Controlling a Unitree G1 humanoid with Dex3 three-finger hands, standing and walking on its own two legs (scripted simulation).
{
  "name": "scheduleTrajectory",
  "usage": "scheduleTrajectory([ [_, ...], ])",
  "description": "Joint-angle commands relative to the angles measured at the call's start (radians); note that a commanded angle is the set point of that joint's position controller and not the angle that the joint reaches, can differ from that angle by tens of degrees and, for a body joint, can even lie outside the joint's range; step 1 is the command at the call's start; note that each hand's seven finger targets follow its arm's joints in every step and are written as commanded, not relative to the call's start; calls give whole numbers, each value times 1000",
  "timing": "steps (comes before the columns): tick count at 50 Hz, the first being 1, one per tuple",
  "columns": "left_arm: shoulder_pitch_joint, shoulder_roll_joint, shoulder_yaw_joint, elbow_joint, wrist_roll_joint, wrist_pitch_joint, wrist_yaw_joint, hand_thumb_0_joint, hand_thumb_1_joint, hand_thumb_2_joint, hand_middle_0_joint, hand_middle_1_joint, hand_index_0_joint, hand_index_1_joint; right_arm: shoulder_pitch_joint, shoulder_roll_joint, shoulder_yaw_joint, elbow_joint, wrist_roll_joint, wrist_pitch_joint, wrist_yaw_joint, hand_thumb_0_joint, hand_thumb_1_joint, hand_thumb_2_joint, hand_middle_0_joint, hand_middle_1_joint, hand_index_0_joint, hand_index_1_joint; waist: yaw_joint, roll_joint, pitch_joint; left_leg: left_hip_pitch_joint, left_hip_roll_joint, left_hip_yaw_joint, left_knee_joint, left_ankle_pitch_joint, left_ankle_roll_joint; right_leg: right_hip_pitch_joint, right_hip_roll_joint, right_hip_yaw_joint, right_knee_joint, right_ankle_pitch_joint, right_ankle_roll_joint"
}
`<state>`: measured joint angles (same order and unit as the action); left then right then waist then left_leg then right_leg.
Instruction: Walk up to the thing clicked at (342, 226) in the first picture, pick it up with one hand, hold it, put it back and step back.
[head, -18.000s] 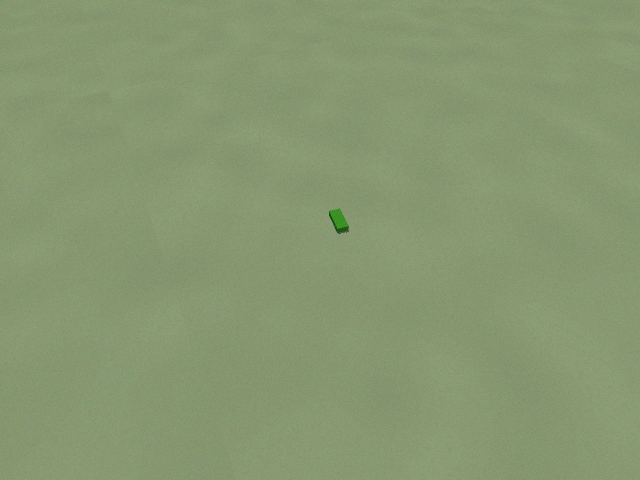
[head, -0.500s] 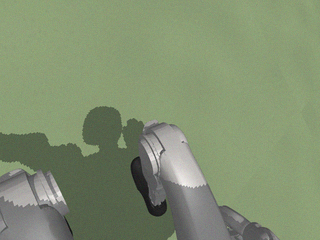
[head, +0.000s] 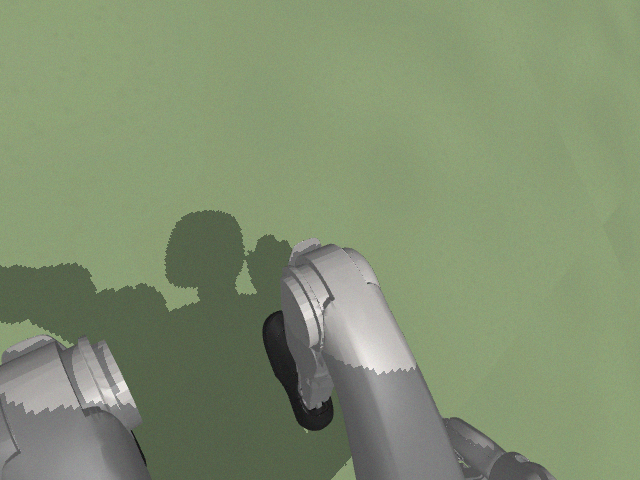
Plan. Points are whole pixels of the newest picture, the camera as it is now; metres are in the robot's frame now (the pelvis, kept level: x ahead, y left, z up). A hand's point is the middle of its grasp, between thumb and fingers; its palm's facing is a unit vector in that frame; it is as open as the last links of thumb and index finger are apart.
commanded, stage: close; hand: left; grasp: from above
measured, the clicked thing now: out of the picture +0.45 +0.32 -0.29
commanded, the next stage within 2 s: settle in 0.58 s
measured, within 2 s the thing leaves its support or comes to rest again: leaves its support in 0.98 s
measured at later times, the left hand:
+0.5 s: hand out of the picture +0.44 +0.32 -0.25, palm faces -0.44 -0.12 -0.89, open 7.8 cm
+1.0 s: hand out of the picture +0.45 +0.32 -0.24, palm faces -0.42 -0.13 -0.90, open 7.8 cm
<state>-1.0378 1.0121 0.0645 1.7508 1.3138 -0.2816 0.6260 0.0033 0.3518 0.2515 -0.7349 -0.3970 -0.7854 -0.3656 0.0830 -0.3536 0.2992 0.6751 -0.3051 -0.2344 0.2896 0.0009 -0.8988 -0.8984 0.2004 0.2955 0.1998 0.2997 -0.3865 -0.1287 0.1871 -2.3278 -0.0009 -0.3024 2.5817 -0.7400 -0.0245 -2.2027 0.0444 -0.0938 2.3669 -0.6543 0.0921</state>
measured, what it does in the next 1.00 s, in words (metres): stands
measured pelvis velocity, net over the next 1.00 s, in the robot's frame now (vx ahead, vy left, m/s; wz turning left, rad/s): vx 0.00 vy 0.00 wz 0.00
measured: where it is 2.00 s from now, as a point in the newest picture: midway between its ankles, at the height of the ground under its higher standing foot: (227, 441)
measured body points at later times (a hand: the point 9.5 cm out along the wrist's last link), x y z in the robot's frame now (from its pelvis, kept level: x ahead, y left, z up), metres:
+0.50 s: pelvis +0.00 +0.00 +0.00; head +0.27 +0.13 +0.33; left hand +0.46 +0.32 -0.20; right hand +0.06 -0.26 -0.04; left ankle +0.06 +0.13 -0.27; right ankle +0.13 -0.15 -0.27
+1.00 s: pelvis +0.00 +0.00 +0.00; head +0.27 +0.13 +0.33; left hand +0.47 +0.32 -0.19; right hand +0.05 -0.26 -0.05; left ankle +0.06 +0.13 -0.27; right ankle +0.13 -0.15 -0.27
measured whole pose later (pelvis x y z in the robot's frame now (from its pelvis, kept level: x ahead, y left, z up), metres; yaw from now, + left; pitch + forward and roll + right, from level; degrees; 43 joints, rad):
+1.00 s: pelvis +0.00 +0.00 +0.00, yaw +0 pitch +27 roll -15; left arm -1.04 1.01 0.12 1.67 1.31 -0.24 0.60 0.02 0.37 0.00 -0.99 -0.04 -1.03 -0.02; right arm 0.11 -0.36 0.28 0.66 -0.29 -0.24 0.27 0.00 -0.91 -0.90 0.20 0.30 0.20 0.30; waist -0.39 -0.12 0.18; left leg -2.33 0.00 -0.30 2.56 -0.73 -0.03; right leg -2.21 0.04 -0.09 2.35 -0.64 0.09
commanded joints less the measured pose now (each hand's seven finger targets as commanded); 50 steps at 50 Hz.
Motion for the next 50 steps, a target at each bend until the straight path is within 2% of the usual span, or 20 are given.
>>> scheduleTrajectory([
  [1, -242, 167, 12, -107, -4, -18, 73, 0, 510, 192, -841, -331, -883, -289, 171, -347, -107, 24, 0, 1, -17, 0, -892, -899, 199, 300, 199, 300, -73, 525, -631, 504, 32, 128, -298, 242, 12, 327, 36, -190, -177, 262, -96],
  [5, -243, 166, 3, -101, 12, 0, 98, 0, 598, 203, -916, -312, -953, -274, 162, -348, -108, 22, -2, -9, -15, 0, -892, -899, 199, 300, 199, 300, -77, 528, -618, 507, 36, 121, -297, 228, 10, 302, 35, -192, -168, 253, -96],
  [8, -255, 171, 8, -99, 4, 19, 108, 0, 657, 168, -959, -281, -999, -240, 158, -350, -112, 35, -3, -16, -14, 0, -890, -898, 199, 300, 199, 300, -77, 536, -599, 502, 37, 117, -315, 198, 6, 283, 30, -191, -172, 222, -97],
  [13, -265, 170, 3, -88, -7, 44, 93, 0, 703, 186, -1016, -254, -1046, -223, 149, -342, -103, 12, 10, -36, -10, 0, -893, -899, 199, 300, 199, 300, -82, 499, -596, 477, 33, 129, -288, 194, 16, 295, 27, -178, -179, 232, -90],
  [18, -264, 224, 31, -80, -11, 47, 81, 0, 749, 139, -1061, -198, -1089, -169, 162, -359, -107, 12, 16, -37, -17, 0, -892, -900, 199, 300, 199, 300, -71, 519, -612, 488, 36, 125, -310, 199, 11, 309, 29, -177, -181, 231, -95],
  [22, -242, 193, 20, -60, -18, 45, 67, 0, 783, 124, -1079, -192, -1111, -159, 158, -346, -96, 6, 11, -32, -18, 0, -890, -898, 199, 300, 199, 300, -80, 507, -612, 483, 34, 132, -292, 228, 15, 319, 32, -181, -177, 260, -93],
  [26, -246, 225, 32, -51, -19, 37, 64, 0, 831, 111, -1129, -156, -1156, -128, 166, -356, -93, 5, 14, -25, -23, 0, -891, -899, 199, 300, 199, 300, -78, 511, -596, 474, 34, 131, -299, 222, 16, 319, 28, -181, -180, 250, -94],
  [28, -238, 199, 20, -56, -22, 37, 56, 0, 851, 129, -1144, -164, -1170, -137, 173, -362, -96, -4, 9, -23, -23, 0, -891, -899, 199, 300, 199, 300, -80, 510, -597, 486, 33, 132, -299, 231, 15, 314, 30, -183, -176, 256, -94],
  [29, -255, 209, 22, -57, -27, 33, 56, 0, 873, 147, -1164, -171, -1188, -146, 160, -344, -83, 1, 13, -23, -25, 0, -892, -900, 199, 300, 199, 300, -80, 503, -589, 473, 33, 130, -295, 214, 16, 314, 27, -185, -176, 242, -93],
  [31, -243, 211, 17, -58, -33, 34, 52, 0, 886, 143, -1174, -163, -1198, -139, 152, -353, -87, -8, 15, -23, -33, 0, -892, -899, 199, 300, 199, 300, -82, 477, -588, 461, 32, 133, -297, 179, 20, 319, 28, -179, -195, 217, -91],
  [32, -256, 210, 15, -76, -20, 30, 50, 0, 916, 118, -1189, -160, -1220, -129, 175, -364, -96, -7, 13, -21, -30, 0, -891, -899, 199, 300, 199, 300, -86, 507, -592, 476, 31, 132, -302, 203, 18, 308, 26, -184, -185, 234, -92],
  [34, -240, 205, 5, -60, -27, 28, 51, 0, 907, 132, -1201, -136, -1222, -116, 162, -356, -88, -4, 7, -18, -35, 0, -893, -900, 199, 300, 199, 300, -84, 491, -595, 468, 34, 130, -302, 189, 17, 325, 31, -179, -193, 227, -93],
  [35, -240, 199, 9, -56, -25, 25, 48, 0, 827, 142, -1190, -158, -1218, -133, 172, -349, -84, -10, 12, -17, -34, 0, -910, -902, 200, 300, 199, 300, -84, 482, -591, 463, 32, 130, -297, 195, 19, 319, 29, -183, -189, 232, -91],
  [37, -244, 213, 11, -78, -30, 22, 50, 0, 849, 146, -1212, -133, -1236, -112, 165, -346, -81, -1, 9, -12, -36, 0, -908, -902, 200, 300, 200, 300, -73, 500, -613, 472, 34, 129, -295, 213, 16, 329, 29, -181, -184, 245, -92],
  [41, -265, 242, 39, -111, -26, 29, 37, 0, 860, 139, -1224, -121, -1247, -100, 199, -354, -93, 1, 8, -4, -36, 0, -907, -902, 200, 300, 200, 300, -73, 554, -645, 513, 35, 127, -310, 253, 11, 337, 28, -184, -177, 273, -97],
  [42, -269, 230, 26, -115, -26, 33, 32, 0, 857, 138, -1228, -114, -1247, -98, 185, -352, -96, -5, 12, -6, -37, 0, -910, -903, 200, 300, 199, 300, -76, 552, -628, 498, 32, 138, -298, 232, 14, 331, 26, -178, -177, 263, -96],
  [46, -279, 260, 65, -191, -23, 40, 19, 0, 855, 163, -1238, -99, -1249, -91, 202, -344, -113, 8, 19, -7, -35, 0, -910, -903, 200, 300, 199, 300, -59, 579, -671, 519, 30, 150, -297, 253, 15, 341, 25, -173, -182, 274, -99],
  [48, -262, 276, 90, -230, -27, 46, 13, 0, 868, 168, -1248, -92, -1257, -86, 206, -341, -126, 4, 28, 0, -39, 0, -908, -903, 200, 300, 199, 300, -37, 578, -708, 511, 26, 158, -305, 254, 15, 361, 23, -164, -191, 273, -102],
  [49, -275, 254, 87, -304, -21, 48, 3, 0, 885, 161, -1249, -112, -1266, -98, 223, -337, -137, -3, 27, 2, -34, 0, -907, -903, 200, 300, 199, 300, -29, 630, -752, 550, 24, 159, -305, 297, 11, 349, 22, -168, -182, 300, -107],
  [50, -233, 241, 93, -291, -31, 58, -7, 0, 894, 165, -1250, -112, -1266, -98, 214, -327, -145, 4, 31, 4, -31, 0, -906, -902, 200, 300, 199, 300, -13, 640, -765, 573, 26, 161, -308, 305, 5, 339, 19, -167, -175, 299, -112],
])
